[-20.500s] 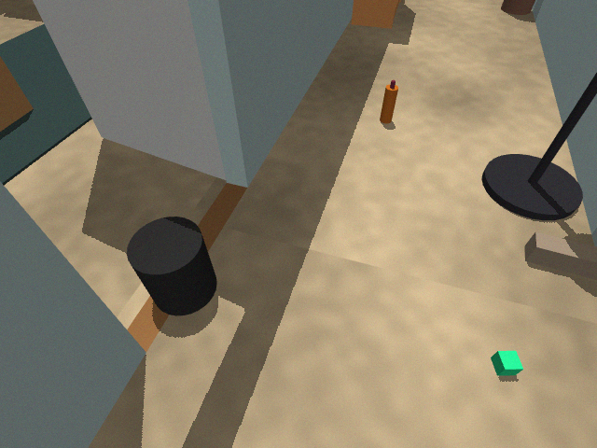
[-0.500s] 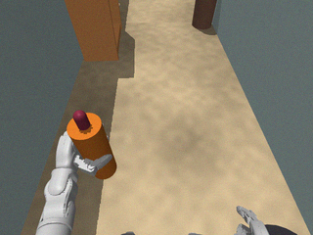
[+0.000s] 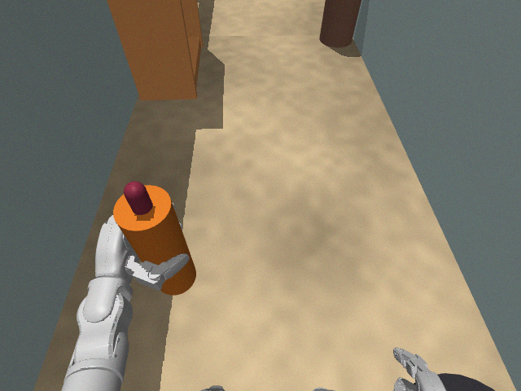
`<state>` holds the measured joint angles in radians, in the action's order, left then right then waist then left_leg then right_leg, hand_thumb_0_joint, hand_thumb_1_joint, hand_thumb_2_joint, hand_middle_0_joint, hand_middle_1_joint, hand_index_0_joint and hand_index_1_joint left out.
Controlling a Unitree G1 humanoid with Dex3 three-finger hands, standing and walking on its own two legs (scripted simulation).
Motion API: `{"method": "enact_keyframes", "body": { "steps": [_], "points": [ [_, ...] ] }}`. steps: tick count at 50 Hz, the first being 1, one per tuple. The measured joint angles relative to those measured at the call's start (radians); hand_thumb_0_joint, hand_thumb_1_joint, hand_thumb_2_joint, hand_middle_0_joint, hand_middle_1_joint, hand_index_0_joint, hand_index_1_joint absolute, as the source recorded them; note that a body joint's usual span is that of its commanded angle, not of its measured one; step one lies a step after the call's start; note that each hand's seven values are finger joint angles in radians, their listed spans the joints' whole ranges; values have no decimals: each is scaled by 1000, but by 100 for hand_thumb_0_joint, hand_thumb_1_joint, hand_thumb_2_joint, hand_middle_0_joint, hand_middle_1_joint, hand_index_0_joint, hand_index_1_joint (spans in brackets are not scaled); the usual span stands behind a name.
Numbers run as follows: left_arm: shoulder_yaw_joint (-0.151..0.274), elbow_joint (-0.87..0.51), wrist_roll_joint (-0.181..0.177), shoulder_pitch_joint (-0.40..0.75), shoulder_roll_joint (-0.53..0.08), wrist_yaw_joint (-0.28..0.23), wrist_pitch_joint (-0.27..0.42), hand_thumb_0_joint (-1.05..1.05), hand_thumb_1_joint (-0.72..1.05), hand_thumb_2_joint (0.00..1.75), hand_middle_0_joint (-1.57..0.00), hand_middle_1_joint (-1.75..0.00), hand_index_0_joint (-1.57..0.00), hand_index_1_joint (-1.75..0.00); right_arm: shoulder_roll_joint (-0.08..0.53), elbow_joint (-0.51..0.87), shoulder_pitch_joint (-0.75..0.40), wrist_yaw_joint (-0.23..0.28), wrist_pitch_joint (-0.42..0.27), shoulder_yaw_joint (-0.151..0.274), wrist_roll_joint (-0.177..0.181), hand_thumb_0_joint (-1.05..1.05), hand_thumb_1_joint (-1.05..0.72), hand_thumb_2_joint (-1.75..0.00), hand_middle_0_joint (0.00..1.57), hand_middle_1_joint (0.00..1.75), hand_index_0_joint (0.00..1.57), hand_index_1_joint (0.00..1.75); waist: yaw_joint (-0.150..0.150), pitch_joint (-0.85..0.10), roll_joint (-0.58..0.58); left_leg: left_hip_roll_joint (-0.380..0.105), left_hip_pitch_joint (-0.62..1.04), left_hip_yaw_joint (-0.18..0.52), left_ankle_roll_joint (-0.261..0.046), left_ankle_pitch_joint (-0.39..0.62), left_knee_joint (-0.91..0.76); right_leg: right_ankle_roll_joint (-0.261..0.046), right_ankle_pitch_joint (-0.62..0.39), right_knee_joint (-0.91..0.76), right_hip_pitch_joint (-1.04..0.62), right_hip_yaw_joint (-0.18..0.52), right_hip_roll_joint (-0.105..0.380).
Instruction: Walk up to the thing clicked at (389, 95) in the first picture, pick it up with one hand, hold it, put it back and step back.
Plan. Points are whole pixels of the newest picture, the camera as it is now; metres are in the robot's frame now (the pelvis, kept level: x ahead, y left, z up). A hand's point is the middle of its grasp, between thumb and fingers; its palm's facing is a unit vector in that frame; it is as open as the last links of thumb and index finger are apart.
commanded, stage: hold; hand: left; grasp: from the side
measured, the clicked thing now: (159, 240) +0.32 +0.17 +0.06
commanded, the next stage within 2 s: crouch in 1.16 s
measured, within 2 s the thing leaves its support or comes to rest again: neither
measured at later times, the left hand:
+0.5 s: hand (158, 247) +0.32 +0.17 +0.05, palm faces +0.04 -1.00 +0.02, open 10.1 cm
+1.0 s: hand (163, 244) +0.32 +0.16 +0.05, palm faces +0.01 -1.00 +0.01, open 10.1 cm
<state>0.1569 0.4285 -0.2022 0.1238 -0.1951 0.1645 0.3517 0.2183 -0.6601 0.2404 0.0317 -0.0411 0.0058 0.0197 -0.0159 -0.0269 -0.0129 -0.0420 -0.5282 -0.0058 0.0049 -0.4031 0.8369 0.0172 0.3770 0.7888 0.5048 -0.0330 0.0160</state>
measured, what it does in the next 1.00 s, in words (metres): stands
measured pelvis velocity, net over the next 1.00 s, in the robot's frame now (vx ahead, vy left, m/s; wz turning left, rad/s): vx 0.00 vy -0.01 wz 0.00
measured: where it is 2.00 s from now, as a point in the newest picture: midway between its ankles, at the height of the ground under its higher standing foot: outside the picture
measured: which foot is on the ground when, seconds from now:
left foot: down 0.00-1.00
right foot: down 0.00-1.00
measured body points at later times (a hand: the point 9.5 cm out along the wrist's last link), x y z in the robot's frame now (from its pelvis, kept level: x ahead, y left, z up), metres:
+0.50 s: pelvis +0.00 +0.00 +0.00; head +0.03 +0.00 +0.45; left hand +0.31 +0.22 +0.05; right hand +0.13 -0.25 -0.11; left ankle +0.01 +0.12 -0.70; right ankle +0.01 -0.13 -0.70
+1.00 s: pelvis +0.00 -0.01 +0.00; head +0.03 +0.00 +0.45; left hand +0.32 +0.22 +0.06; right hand +0.13 -0.25 -0.11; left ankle +0.01 +0.12 -0.70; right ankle +0.01 -0.13 -0.70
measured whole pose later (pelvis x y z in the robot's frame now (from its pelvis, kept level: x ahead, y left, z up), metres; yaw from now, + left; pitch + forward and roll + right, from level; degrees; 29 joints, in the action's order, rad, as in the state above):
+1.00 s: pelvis +0.00 -0.01 +0.00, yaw +0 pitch +6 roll -1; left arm 0.16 0.46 -0.20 0.13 -0.20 0.18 0.36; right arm 0.23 -0.66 0.24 0.03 -0.04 0.01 0.02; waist -0.02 -0.03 -0.02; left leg -0.04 -0.53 0.00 0.01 -0.40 0.84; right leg 0.01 0.38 0.79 0.51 -0.04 0.01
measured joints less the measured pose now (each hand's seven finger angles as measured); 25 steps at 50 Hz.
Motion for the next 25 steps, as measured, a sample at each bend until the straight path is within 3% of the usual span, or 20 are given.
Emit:
{"method": "enact_keyframes", "body": {
  "steps": [12, 19, 25],
  "points": [
    [9, 27, -3, 14, -8, 6, 4, -1, -40, 111, -71, -104, -71, -103, 3, 0, -8, -5, 0, 4, 0, 1, -91, -90, 20, 30, 20, 30, 0, 2, -1, 0, -6, 1, 0, 1, 6, -1, -1, 6, 5, -1, 0],
    [-14, 10, 1, -11, -2, 17, 6, -1, -40, 111, -71, -104, -71, -103, 6, 0, -4, -7, -2, 6, 1, 1, -91, -90, 20, 30, 20, 30, 1, -1, -4, 1, -2, 2, 0, 4, 2, -1, -3, 2, 2, -1, 1],
    [9, 20, -3, 3, 2, 0, 15, -1, -40, 111, -71, -104, -71, -103, 2, -1, -8, -8, -3, 2, 1, 1, -91, -90, 20, 30, 20, 30, 0, 3, -1, 1, -6, 3, 3, 4, 6, -3, 0, 11, 8, -2, 1]
  ]
}}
